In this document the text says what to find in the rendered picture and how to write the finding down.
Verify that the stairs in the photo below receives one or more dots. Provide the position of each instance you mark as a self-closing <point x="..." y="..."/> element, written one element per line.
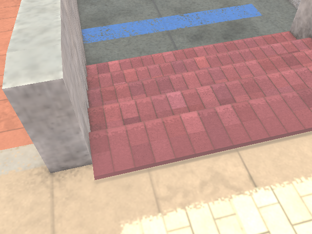
<point x="132" y="90"/>

